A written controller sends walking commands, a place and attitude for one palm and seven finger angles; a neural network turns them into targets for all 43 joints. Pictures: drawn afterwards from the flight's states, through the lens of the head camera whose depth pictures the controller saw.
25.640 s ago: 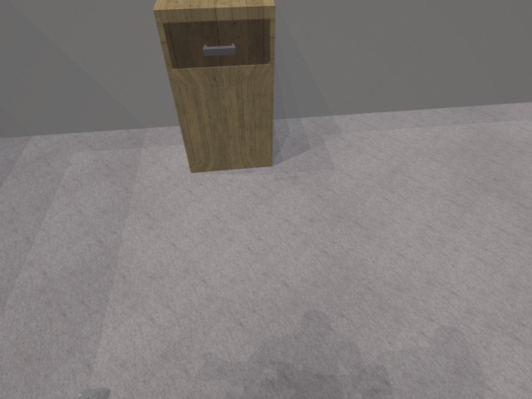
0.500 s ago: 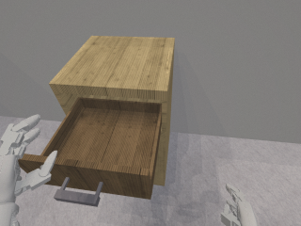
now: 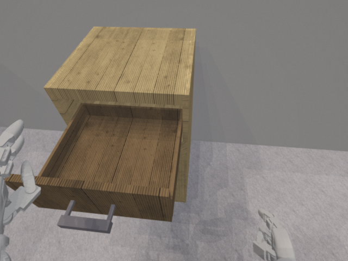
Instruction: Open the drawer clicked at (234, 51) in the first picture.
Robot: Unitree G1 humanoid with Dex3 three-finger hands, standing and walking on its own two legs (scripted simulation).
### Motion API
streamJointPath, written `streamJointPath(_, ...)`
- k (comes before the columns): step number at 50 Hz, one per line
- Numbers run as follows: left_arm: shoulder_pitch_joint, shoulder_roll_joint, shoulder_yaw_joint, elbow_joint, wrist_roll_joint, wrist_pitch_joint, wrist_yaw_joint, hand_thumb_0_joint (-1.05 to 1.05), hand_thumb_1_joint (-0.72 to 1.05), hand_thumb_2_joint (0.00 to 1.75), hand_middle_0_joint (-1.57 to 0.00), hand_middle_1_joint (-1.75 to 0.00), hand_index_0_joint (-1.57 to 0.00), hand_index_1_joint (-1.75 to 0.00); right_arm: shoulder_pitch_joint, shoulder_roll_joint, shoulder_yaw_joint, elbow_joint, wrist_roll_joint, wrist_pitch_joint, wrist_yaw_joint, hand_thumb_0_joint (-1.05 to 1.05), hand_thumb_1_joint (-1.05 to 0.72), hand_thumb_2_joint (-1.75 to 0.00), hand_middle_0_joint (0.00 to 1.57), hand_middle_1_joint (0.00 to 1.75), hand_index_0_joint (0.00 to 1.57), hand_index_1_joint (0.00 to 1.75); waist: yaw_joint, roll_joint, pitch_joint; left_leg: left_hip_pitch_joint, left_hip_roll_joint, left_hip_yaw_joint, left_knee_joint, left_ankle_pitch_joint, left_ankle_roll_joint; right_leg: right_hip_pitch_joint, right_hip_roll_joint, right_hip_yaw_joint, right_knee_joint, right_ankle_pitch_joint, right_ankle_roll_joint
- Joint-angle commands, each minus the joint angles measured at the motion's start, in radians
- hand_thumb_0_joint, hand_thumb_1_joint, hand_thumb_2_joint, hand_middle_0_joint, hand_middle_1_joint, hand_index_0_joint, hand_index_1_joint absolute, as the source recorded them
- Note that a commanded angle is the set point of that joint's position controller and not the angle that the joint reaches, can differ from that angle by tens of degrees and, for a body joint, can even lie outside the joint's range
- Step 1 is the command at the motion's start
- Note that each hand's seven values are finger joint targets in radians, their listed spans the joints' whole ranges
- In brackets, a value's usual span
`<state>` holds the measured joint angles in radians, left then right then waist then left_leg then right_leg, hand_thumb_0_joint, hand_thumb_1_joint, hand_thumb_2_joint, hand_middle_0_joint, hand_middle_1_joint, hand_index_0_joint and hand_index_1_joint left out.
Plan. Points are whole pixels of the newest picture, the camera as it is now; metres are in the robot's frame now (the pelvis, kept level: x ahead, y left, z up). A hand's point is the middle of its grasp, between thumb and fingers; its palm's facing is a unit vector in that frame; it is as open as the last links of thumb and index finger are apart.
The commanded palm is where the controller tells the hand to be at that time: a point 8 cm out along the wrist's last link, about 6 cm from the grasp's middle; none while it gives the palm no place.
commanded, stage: step back with the hand held close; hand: left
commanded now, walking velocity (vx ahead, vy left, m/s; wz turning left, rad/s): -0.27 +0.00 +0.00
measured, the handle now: (88, 215) +0.23 +0.25 -0.08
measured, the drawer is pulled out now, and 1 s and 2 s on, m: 0.30 0.30 0.30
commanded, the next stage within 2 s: stop stepping back and stand still in 1.18 s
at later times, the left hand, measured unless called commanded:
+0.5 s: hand (16, 218) +0.15 +0.26 +0.15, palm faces +0.40 -0.79 -0.46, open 7.4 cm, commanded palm +0.09 +0.30 +0.17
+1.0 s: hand (28, 253) +0.11 +0.21 +0.15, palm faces +0.23 -0.85 -0.47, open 7.4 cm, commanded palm +0.03 +0.27 +0.17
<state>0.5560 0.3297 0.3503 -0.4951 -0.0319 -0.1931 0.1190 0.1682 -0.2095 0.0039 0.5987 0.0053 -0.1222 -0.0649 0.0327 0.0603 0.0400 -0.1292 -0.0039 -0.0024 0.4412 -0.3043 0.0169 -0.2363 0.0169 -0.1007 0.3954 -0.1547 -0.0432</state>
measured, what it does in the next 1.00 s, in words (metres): walks backwards: right foot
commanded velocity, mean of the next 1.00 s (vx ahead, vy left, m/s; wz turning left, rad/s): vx -0.32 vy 0.00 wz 0.00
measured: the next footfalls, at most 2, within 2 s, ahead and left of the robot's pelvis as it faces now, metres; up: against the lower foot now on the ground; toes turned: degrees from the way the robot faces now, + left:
right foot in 0.88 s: -0.07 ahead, -0.12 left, +0.00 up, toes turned -6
left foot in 1.14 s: -0.10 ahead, +0.13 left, +0.00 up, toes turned +0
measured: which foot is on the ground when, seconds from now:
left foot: down 0.00-0.94, up 0.96-1.00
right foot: down 0.00-0.66, up 0.68-0.86, down 0.88-1.00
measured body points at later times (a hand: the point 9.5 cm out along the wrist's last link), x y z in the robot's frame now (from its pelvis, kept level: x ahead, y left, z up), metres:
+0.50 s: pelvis -0.04 +0.01 -0.02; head -0.02 +0.02 +0.43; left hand +0.12 +0.30 +0.18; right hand +0.14 -0.21 -0.09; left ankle -0.04 +0.11 -0.74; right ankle +0.04 -0.09 -0.74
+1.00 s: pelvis -0.11 +0.00 -0.01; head -0.05 +0.01 +0.44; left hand +0.09 +0.26 +0.18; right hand +0.07 -0.23 -0.09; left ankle -0.08 +0.12 -0.73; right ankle -0.11 -0.11 -0.74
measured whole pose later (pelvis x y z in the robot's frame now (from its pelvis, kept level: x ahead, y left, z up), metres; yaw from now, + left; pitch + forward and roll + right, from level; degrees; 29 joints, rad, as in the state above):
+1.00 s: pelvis -0.11 +0.00 -0.01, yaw -3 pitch +3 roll -1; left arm 0.61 0.40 0.36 -0.63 -0.05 -0.22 0.12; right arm 0.11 -0.17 0.00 0.59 0.01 -0.11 -0.04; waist -0.01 -0.01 0.07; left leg -0.44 0.03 0.01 0.69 -0.30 0.00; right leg -0.31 0.00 -0.06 0.49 -0.24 -0.01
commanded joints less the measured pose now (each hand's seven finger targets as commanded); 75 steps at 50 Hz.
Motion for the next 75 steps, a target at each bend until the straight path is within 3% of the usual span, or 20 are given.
streamJointPath(1,0.063,0.169,0.118,-0.238,0.008,-0.078,0.026,0.0,0.9,0.9,-0.2,-0.3,-0.2,-0.3,-0.088,-0.106,-0.049,-0.181,0.004,-0.024,-0.004,0.0,-0.9,-0.9,0.2,0.3,0.2,0.3,-0.023,-0.034,-0.193,-0.086,0.057,-0.058,-0.046,0.25,0.023,0.153,-0.149,0.163,-0.002,0.211,0.007)
streamJointPath(9,0.113,0.208,0.159,-0.298,-0.004,-0.072,0.033,0.0,0.9,0.9,-0.2,-0.3,-0.2,-0.3,-0.092,-0.104,-0.069,-0.207,0.01,0.006,-0.007,0.0,-0.9,-0.9,0.2,0.3,0.2,0.3,-0.032,-0.03,-0.228,-0.145,0.086,-0.101,0.001,0.458,-0.014,0.143,-0.143,0.129,0.126,0.361,-0.006)
streamJointPath(21,0.051,0.169,0.134,-0.323,0.019,-0.077,0.061,0.0,0.9,0.9,-0.2,-0.3,-0.2,-0.3,-0.053,-0.122,-0.062,-0.204,-0.022,-0.038,-0.019,0.0,-0.9,-0.9,0.2,0.3,0.2,0.3,-0.034,0.054,-0.074,-0.454,0.187,-0.166,-0.083,0.091,0.067,0.124,-0.091,0.149,0.263,-0.037,0.019)
streamJointPath(27,0.008,0.189,0.126,-0.317,-0.003,-0.084,0.06,0.0,0.9,0.9,-0.2,-0.3,-0.2,-0.3,-0.019,-0.098,-0.056,-0.18,0.0,-0.028,0.0,0.0,-0.9,-0.9,0.2,0.3,0.2,0.3,-0.051,-0.236,-0.143,-0.151,-0.008,-0.029,0.334,-0.139,0.014,-0.169,-0.343,0.397,-0.16,-0.206,-0.098)
streamJointPath(30,0.056,0.193,0.145,-0.334,-0.004,-0.083,0.062,0.0,0.9,0.9,-0.2,-0.3,-0.2,-0.3,-0.042,-0.096,-0.042,-0.179,-0.005,-0.02,-0.007,0.0,-0.9,-0.9,0.2,0.3,0.2,0.3,-0.046,-0.151,-0.149,-0.13,0.033,-0.055,0.091,-0.107,0.024,-0.133,-0.268,0.266,-0.053,-0.144,-0.053)
streamJointPath(33,0.072,0.217,0.179,-0.376,0.031,-0.109,0.068,0.0,0.9,0.9,-0.2,-0.3,-0.2,-0.3,-0.085,-0.113,-0.051,-0.205,-0.006,-0.041,-0.016,0.0,-0.9,-0.9,0.2,0.3,0.2,0.3,-0.037,0.215,-0.108,-0.431,0.246,-0.261,-0.218,-0.171,0.1,0.04,-0.065,0.122,0.305,-0.174,0.041)
streamJointPath(38,0.126,0.182,0.149,-0.366,0.007,-0.094,0.072,0.0,0.9,0.9,-0.2,-0.3,-0.2,-0.3,-0.04,-0.101,-0.073,-0.156,-0.024,-0.08,-0.012,0.0,-0.9,-0.9,0.2,0.3,0.2,0.3,-0.031,0.115,-0.179,-0.043,0.268,-0.158,-0.016,0.73,0.09,-0.134,-0.043,0.089,0.314,-0.236,0.042)
streamJointPath(40,0.098,0.168,0.117,-0.355,0.001,-0.091,0.054,0.0,0.9,0.9,-0.2,-0.3,-0.2,-0.3,-0.054,-0.111,-0.065,-0.138,-0.017,-0.083,0.002,0.0,-0.9,-0.9,0.2,0.3,0.2,0.3,-0.036,0.119,-0.163,0.02,0.263,-0.152,-0.009,0.778,0.068,-0.112,-0.045,0.062,0.179,-0.172,0.043)
streamJointPath(44,0.059,0.193,0.125,-0.34,-0.006,-0.099,0.029,0.0,0.9,0.9,-0.2,-0.3,-0.2,-0.3,-0.089,-0.131,-0.057,-0.138,-0.011,-0.07,0.007,0.0,-0.9,-0.9,0.2,0.3,0.2,0.3,-0.033,0.035,-0.155,-0.1,0.218,-0.102,0.03,0.528,0.03,0.051,-0.092,0.074,0.03,0.161,0.032)
streamJointPath(47,0.104,0.21,0.147,-0.297,-0.026,-0.085,0.032,0.0,0.9,0.9,-0.2,-0.3,-0.2,-0.3,-0.077,-0.102,-0.076,-0.157,0.023,-0.039,0.006,0.0,-0.9,-0.9,0.2,0.3,0.2,0.3,-0.043,-0.238,-0.27,-0.131,0.054,0.015,0.273,0.196,-0.025,0.047,-0.306,0.25,0.003,0.559,-0.069)
streamJointPath(50,0.158,0.227,0.185,-0.311,-0.025,-0.067,0.046,0.0,0.9,0.9,-0.2,-0.3,-0.2,-0.3,-0.114,-0.051,-0.051,-0.183,0.019,-0.004,0.0,0.0,-0.9,-0.9,0.2,0.3,0.2,0.3,-0.033,-0.246,-0.236,-0.321,0.018,-0.048,0.488,-0.19,-0.025,0.05,-0.393,0.268,-0.018,0.614,-0.145)
streamJointPath(54,0.197,0.22,0.186,-0.348,-0.013,-0.059,0.054,0.0,0.9,0.9,-0.2,-0.3,-0.2,-0.3,-0.118,-0.056,-0.034,-0.169,0.004,0.019,-0.031,0.0,-0.9,-0.9,0.2,0.3,0.2,0.3,-0.051,-0.135,-0.214,-0.22,0.023,0.017,0.021,0.039,-0.023,0.07,-0.249,0.123,0.078,0.545,-0.031)
streamJointPath(56,0.159,0.231,0.165,-0.421,-0.011,-0.081,0.047,0.0,0.9,0.9,-0.2,-0.3,-0.2,-0.3,-0.109,-0.104,-0.071,-0.173,0.003,0.0,-0.031,0.0,-0.9,-0.9,0.2,0.3,0.2,0.3,-0.036,0.076,-0.225,-0.148,0.195,-0.131,-0.112,0.468,0.038,0.024,-0.123,0.07,0.212,0.246,0.059)
streamJointPath(59,0.174,0.253,0.196,-0.452,-0.02,-0.098,0.042,0.0,0.9,0.9,-0.2,-0.3,-0.2,-0.3,-0.1,-0.084,-0.08,-0.162,-0.011,-0.058,-0.018,0.0,-0.9,-0.9,0.2,0.3,0.2,0.3,-0.031,0.214,-0.269,-0.065,0.345,-0.217,-0.085,0.755,0.119,-0.157,-0.06,0.094,0.488,-0.329,0.059)
streamJointPath(62,0.138,0.192,0.15,-0.443,-0.018,-0.097,0.05,0.0,0.9,0.9,-0.2,-0.3,-0.2,-0.3,-0.051,-0.095,-0.083,-0.11,-0.004,-0.087,-0.005,0.0,-0.9,-0.9,0.2,0.3,0.2,0.3,-0.038,0.154,-0.218,0.027,0.309,-0.133,-0.032,0.828,0.114,-0.192,-0.045,0.089,0.446,-0.304,0.059)
streamJointPath(66,0.126,0.176,0.129,-0.371,-0.02,-0.072,0.047,0.0,0.9,0.9,-0.2,-0.3,-0.2,-0.3,-0.071,-0.118,-0.066,-0.135,0.009,-0.09,0.017,0.0,-0.9,-0.9,0.2,0.3,0.2,0.3,-0.032,0.145,-0.14,-0.135,0.268,-0.103,-0.041,0.351,0.076,-0.013,-0.063,0.069,0.177,-0.224,0.06)
streamJointPath(68,0.114,0.222,0.16,-0.354,-0.015,-0.062,0.048,0.0,0.9,0.9,-0.2,-0.3,-0.2,-0.3,-0.063,-0.112,-0.058,-0.156,0.019,-0.071,0.015,0.0,-0.9,-0.9,0.2,0.3,0.2,0.3,-0.031,-0.019,-0.109,-0.234,0.145,-0.02,0.045,-0.092,0.02,0.08,-0.104,0.078,-0.065,-0.091,0.051)
streamJointPath(70,0.045,0.256,0.175,-0.339,-0.026,-0.05,0.055,0.0,0.9,0.9,-0.2,-0.3,-0.2,-0.3,-0.072,-0.092,-0.051,-0.165,0.023,-0.052,0.004,0.0,-0.9,-0.9,0.2,0.3,0.2,0.3,-0.045,-0.293,-0.091,-0.208,-0.002,0.036,0.46,-0.174,-0.035,-0.198,-0.377,0.397,-0.265,-0.431,-0.096)
streamJointPath(71,0.047,0.218,0.149,-0.301,-0.029,-0.034,0.051,0.0,0.9,0.9,-0.2,-0.3,-0.2,-0.3,-0.054,-0.094,-0.062,-0.139,0.024,-0.04,-0.002,0.0,-0.9,-0.9,0.2,0.3,0.2,0.3,-0.046,-0.325,-0.094,-0.222,0.001,-0.006,0.619,-0.127,-0.028,-0.218,-0.385,0.409,-0.26,-0.433,-0.118)
streamJointPath(75,0.106,0.188,0.133,-0.269,-0.009,-0.024,0.056,0.0,0.9,0.9,-0.2,-0.3,-0.2,-0.3,-0.106,-0.077,-0.035,-0.146,0.005,-0.027,-0.019,0.0,-0.9,-0.9,0.2,0.3,0.2,0.3,-0.059,-0.234,-0.095,-0.154,0.029,0.014,0.359,-0.119,-0.002,-0.174,-0.284,0.201,-0.18,-0.317,-0.063)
